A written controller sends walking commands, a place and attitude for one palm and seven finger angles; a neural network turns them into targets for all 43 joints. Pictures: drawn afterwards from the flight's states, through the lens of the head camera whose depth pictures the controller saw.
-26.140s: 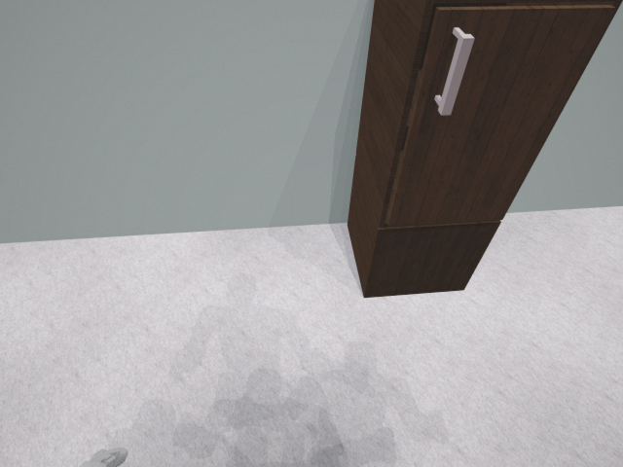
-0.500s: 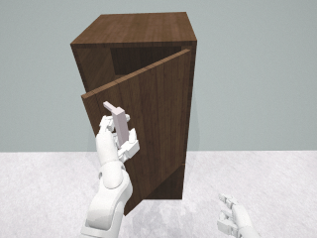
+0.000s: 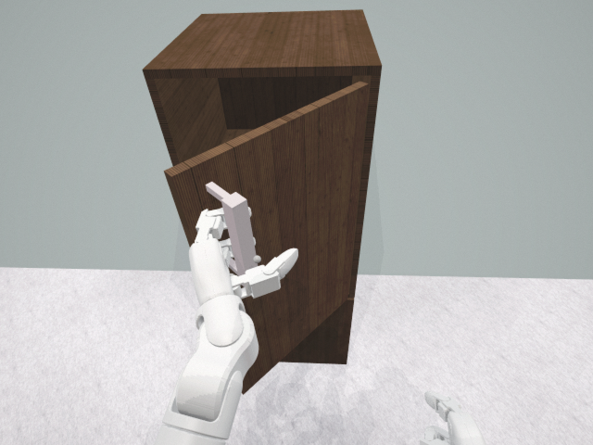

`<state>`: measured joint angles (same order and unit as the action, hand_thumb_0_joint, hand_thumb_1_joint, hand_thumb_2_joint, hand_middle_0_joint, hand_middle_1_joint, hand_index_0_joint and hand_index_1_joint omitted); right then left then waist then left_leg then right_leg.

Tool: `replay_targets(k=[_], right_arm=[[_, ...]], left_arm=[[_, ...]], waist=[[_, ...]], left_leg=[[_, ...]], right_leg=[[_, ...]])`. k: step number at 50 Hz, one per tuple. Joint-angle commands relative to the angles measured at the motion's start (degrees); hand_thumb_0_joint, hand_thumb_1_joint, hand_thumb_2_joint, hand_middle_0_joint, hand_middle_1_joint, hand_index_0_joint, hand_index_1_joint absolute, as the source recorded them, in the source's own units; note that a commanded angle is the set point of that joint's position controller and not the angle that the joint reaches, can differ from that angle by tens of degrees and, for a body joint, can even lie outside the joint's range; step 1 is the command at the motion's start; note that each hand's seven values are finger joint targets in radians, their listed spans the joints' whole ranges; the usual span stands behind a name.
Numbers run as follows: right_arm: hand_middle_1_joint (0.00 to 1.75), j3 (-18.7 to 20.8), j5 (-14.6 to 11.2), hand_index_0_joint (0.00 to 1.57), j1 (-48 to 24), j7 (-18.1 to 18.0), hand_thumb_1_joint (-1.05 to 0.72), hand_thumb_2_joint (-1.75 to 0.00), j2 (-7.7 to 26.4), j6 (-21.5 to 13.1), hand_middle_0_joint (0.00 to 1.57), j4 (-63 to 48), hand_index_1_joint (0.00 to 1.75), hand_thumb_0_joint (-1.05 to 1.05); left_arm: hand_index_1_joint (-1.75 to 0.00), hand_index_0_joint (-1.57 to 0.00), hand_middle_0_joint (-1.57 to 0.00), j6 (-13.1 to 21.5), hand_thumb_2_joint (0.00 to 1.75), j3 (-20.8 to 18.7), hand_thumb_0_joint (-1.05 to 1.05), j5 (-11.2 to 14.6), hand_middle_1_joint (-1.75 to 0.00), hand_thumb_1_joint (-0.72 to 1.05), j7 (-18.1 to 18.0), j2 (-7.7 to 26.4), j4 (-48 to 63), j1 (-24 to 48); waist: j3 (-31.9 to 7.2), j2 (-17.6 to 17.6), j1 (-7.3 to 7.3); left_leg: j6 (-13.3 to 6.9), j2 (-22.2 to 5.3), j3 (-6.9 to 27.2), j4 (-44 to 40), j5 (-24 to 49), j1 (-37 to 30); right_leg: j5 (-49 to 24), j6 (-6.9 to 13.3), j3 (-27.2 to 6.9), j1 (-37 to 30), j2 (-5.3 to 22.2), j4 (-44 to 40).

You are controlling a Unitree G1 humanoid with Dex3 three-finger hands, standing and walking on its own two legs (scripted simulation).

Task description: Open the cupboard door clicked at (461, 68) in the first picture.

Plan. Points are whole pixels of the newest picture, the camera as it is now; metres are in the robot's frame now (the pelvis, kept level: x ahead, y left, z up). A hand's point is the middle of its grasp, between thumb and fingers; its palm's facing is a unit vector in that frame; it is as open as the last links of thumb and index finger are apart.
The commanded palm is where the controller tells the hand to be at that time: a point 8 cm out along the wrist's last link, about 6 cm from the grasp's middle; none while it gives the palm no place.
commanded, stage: open thumb and fingers to let go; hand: left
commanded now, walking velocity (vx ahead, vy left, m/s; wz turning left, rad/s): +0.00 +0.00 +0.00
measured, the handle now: (233, 238) +0.34 +0.11 +0.14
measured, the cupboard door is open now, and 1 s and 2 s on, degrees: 47 49 48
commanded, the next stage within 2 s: slide the hand sideways off the handle in 0.42 s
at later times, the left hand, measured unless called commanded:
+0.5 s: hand (260, 260) +0.30 +0.07 +0.14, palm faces +0.31 -0.95 +0.00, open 15.4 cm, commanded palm +0.25 +0.11 +0.14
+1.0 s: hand (246, 288) +0.26 +0.08 +0.14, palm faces -0.05 -1.00 +0.01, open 16.3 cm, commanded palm +0.23 +0.15 +0.14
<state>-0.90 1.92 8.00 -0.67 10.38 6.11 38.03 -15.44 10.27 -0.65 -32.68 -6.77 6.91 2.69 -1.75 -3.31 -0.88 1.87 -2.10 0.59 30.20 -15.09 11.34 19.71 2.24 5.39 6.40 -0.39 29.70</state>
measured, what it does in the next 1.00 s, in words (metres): stands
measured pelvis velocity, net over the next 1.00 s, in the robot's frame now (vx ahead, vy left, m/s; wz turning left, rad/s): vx -0.03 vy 0.03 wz -0.04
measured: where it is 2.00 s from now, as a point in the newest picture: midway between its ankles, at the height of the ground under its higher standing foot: outside the picture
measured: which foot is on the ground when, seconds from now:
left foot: down 0.00-1.00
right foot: down 0.00-1.00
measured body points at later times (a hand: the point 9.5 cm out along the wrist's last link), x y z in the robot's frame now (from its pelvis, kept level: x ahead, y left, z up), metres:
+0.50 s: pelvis -0.02 +0.03 +0.00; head -0.06 +0.02 +0.45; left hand +0.28 +0.12 +0.15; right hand +0.17 -0.16 -0.10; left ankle +0.02 +0.14 -0.73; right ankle -0.03 -0.09 -0.73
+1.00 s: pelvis -0.03 +0.03 +0.00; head -0.08 +0.02 +0.45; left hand +0.26 +0.14 +0.14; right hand +0.15 -0.18 -0.08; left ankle +0.02 +0.14 -0.73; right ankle -0.03 -0.09 -0.73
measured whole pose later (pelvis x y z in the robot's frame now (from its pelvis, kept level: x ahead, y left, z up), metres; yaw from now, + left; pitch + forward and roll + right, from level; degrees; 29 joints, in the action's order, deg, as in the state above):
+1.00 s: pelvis -0.03 +0.03 +0.00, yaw -2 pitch -5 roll +0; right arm -3.7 -0.7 9.8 -1.4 10.1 4.9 33.1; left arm -9.3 9.2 5.0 -8.9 1.6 4.3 2.0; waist -1.2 -1.9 -0.7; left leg -0.1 -1.3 -2.1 28.8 -12.2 11.4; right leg 16.0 0.5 2.7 7.6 0.5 28.7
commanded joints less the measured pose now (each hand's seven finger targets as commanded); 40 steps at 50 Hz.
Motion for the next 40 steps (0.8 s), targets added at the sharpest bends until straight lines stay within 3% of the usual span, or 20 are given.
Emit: replay_targets(k=[1, 5, 11, 15, 20, 25, 26, 27, 28, 29, 30, 31, 32, 34, 36, 38, 40], right_arm=[[0.3, 1.18, -0.06, 0.2, -12.0, -0.03, -0.9, -0.9, 3.59, -3.6, 0.2, -10.16, 0.3, 0.0], [0.3, 1.14, -0.02, 0.2, -12.38, -0.16, -0.9, -0.9, 3.68, -3.81, 0.2, -9.79, 0.3, 0.0], [0.3, 1.16, -0.07, 0.2, -12.49, 0.44, -0.9, -0.9, 3.49, -3.84, 0.2, -8.77, 0.3, 0.0], [0.3, 1.41, -0.01, 0.2, -12.34, 1.3, -0.9, -0.9, 3.44, -3.75, 0.2, -8.93, 0.3, 0.0], [0.3, 1.13, -0.04, 0.2, -13.02, 1.4, -0.9, -0.9, 3.45, -3.35, 0.2, -8.67, 0.3, 0.0], [0.3, 0.92, 0.0, 0.2, -14.09, 1.45, -0.9, -0.9, 3.17, -2.88, 0.2, -8.2, 0.3, 0.0], [0.3, 0.88, -0.07, 0.2, -14.3, 1.41, -0.9, -0.9, 3.19, -2.92, 0.2, -8.05, 0.3, 0.0], [0.3, 0.77, 0.04, 0.2, -7.91, 1.59, -0.9, -0.9, 5.53, -1.79, 0.2, -7.56, 0.3, 0.0], [0.3, 1.42, -1.07, 0.2, -7.85, 0.72, -0.9, -0.9, 5.33, -0.94, 0.2, -10.32, 0.3, 0.0], [0.3, 0.98, -1.25, 0.2, -8.18, -0.42, -0.9, -0.9, 5.13, -0.99, 0.2, -10.95, 0.3, 0.0], [0.3, 0.58, -1.39, 0.2, -8.32, -1.21, -0.9, -0.9, 4.92, -1.41, 0.2, -11.93, 0.3, 0.0], [0.3, 0.11, -1.84, 0.2, -8.06, -1.76, -0.9, -0.9, 4.73, -1.88, 0.2, -12.19, 0.3, 0.0], [0.3, -0.36, -2.33, 0.2, -8.56, -2.29, -0.9, -0.9, 4.62, -2.41, 0.2, -12.84, 0.3, 0.0], [0.3, -1.08, -3.17, 0.2, -9.92, -2.96, -0.9, -0.9, 4.31, -3.89, 0.2, -13.45, 0.3, 0.0], [0.3, -1.43, -3.37, 0.2, -11.1, -3.3, -0.9, -0.9, 4.59, -4.81, 0.2, -13.34, 0.3, 0.0], [0.3, -1.5, -3.35, 0.2, -11.29, -3.08, -0.9, -0.9, 4.86, -5.48, 0.2, -13.22, 0.3, 0.0], [0.3, -1.32, -3.07, 0.2, -11.19, -2.51, -0.9, -0.9, 4.98, -5.66, 0.2, -13.63, 0.3, 0.0]], left_arm=[[-1.2, -0.3, -0.3, 4.14, 0.3, 0.96, 0.0, -2.28, -1.2, -0.5, -0.96, -2.97, 12.94, 18.67], [-1.05, -0.27, -0.27, 4.01, 0.3, 0.42, 0.0, -2.04, -1.05, -0.5, -1.59, -2.71, 11.05, 21.23], [-0.75, -0.22, -0.22, 3.45, 0.3, 2.56, 0.0, -2.78, -0.75, -0.5, -3.12, -5.77, 7.62, 25.51], [-0.55, -0.19, -0.19, 3.09, 0.3, 3.91, 0.0, -3.12, -0.55, -0.5, -3.98, -7.73, 7.88, 24.49], [-0.3, -0.15, -0.15, 2.62, 0.3, 2.56, 0.0, -2.63, -0.3, -0.5, -4.76, -6.75, 6.42, 26.94], [-0.3, -0.15, -0.15, 2.0, 0.3, 1.23, 0.0, -2.22, -0.3, -0.5, -5.83, -6.89, 3.9, 27.4], [-0.3, -0.15, -0.15, 2.0, 0.3, 1.26, 0.0, -2.12, -0.3, -0.5, -5.9, -6.9, 3.5, 28.66], [-0.3, -0.15, -0.15, 5.46, 0.3, 14.42, 0.0, -6.87, -0.3, -0.5, 7.72, -3.59, 3.91, 26.31], [-0.3, -0.15, -0.15, 8.35, 0.3, 10.13, 0.0, -4.15, -0.3, -0.5, 14.95, 0.57, 6.52, 29.5], [-0.3, -0.15, -0.15, 10.72, 0.3, 8.54, 0.0, -3.0, -0.3, -0.5, 18.69, 3.77, 6.77, 31.52], [-0.3, -0.15, -0.15, 12.09, 0.3, 8.88, 0.0, -1.88, -0.3, -0.5, 22.11, 4.44, 7.7, 33.78], [-0.3, -0.15, -0.15, 12.98, 0.3, 8.69, 0.0, -0.22, -0.3, -0.5, 25.65, 5.23, 6.35, 33.92], [-0.3, -0.15, -0.15, 13.19, 0.3, 7.69, 0.0, 1.76, -0.3, -0.5, 27.99, 5.16, 5.61, 33.77], [-0.3, -0.15, -0.15, 12.32, 0.3, 5.76, 0.0, 6.64, -0.3, -0.5, 28.95, 3.04, 3.93, 32.43], [-0.3, -0.15, -0.15, 10.42, 0.3, 0.64, 0.0, 10.09, -0.3, -0.5, 27.75, 4.55, 3.01, 28.8], [-0.3, -0.15, -0.15, 8.98, 0.3, -2.16, 0.0, 11.13, -0.3, -0.5, 25.99, 5.48, 1.69, 26.2], [-0.3, -0.15, -0.15, 8.88, 0.3, -2.84, 0.0, 9.58, -0.3, -0.5, 23.95, 6.07, 4.33, 25.81]], waist=[[-7.73, 7.08, -1.03], [-7.36, 8.47, -1.04], [-7.27, 6.35, -0.58], [-10.17, 5.61, -1.12], [-9.72, 6.7, -1.31], [-8.97, 6.18, -2.0], [-8.08, 6.96, -1.46], [-5.12, 12.39, 4.16], [-9.91, 7.92, 2.52], [-11.49, 6.32, 1.89], [-12.52, 3.79, 2.2], [-11.21, 3.97, 2.88], [-10.4, 2.75, 2.51], [-7.14, 2.96, 2.05], [-6.5, 4.88, 0.18], [-5.56, 9.07, -0.92], [-5.67, 8.76, -1.07]], left_leg=[[-2.76, 2.61, -1.05, 0.44, 13.84, -6.03], [-2.79, 2.59, -0.83, 0.04, 12.07, -5.92], [-2.34, 1.94, -0.05, -0.43, 11.41, -6.22], [-1.91, 1.46, 0.41, -0.82, 12.67, -6.2], [-1.86, 1.43, 0.46, -1.15, 10.94, -5.21], [-1.7, 1.7, 0.28, -1.41, 8.23, -3.97], [-1.74, 1.71, 0.17, -1.13, 7.47, -3.81], [-3.06, 1.73, 1.16, -2.48, 10.27, -5.28], [-3.44, 1.7, 0.32, -2.22, 11.18, -6.33], [-3.64, 2.17, -0.04, -2.14, 11.23, -6.99], [-3.85, 2.45, -0.13, -2.1, 10.54, -8.26], [-3.94, 2.49, 0.07, -2.07, 9.07, -8.43], [-3.79, 2.49, 0.31, -2.52, 6.91, -8.24], [-3.25, 2.28, 1.06, -4.21, 1.98, -6.96], [-2.74, 2.35, 1.39, -5.57, -1.02, -5.22], [-2.62, 2.3, 1.39, -6.33, -2.43, -3.75], [-2.66, 2.24, 0.88, -6.77, -1.87, -3.7]], right_leg=[[-19.31, -0.99, -3.33, 3.49, 2.13, -6.66], [-14.67, -0.87, -3.15, 4.53, 1.83, -7.48], [-11.55, 0.03, -1.75, 6.3, 1.04, -6.22], [-12.89, 0.47, -0.79, 5.21, 0.51, -4.17], [-10.74, 0.45, -0.73, 5.56, 0.28, -4.44], [-7.31, 0.49, -0.93, 6.08, 0.38, -5.16], [-6.34, 0.37, -1.07, 6.83, 0.48, -5.64], [-11.26, -0.04, -3.07, 9.11, 0.36, -3.68], [-13.97, 0.4, -2.88, 7.04, 0.41, -3.23], [-15.07, 0.5, -3.03, 5.54, 0.49, -2.86], [-15.0, 0.4, -3.04, 5.59, 0.54, -3.21], [-13.6, 0.35, -2.73, 6.61, 0.5, -3.9], [-11.03, 0.36, -2.49, 7.16, 0.32, -4.55], [-6.03, 0.0, -1.75, 8.25, -0.14, -5.97], [-2.85, -0.23, -1.17, 7.34, -0.49, -6.81], [-0.32, -0.6, -0.93, 7.05, -0.64, -7.6], [-0.58, -0.7, -1.1, 6.98, -0.53, -7.41]])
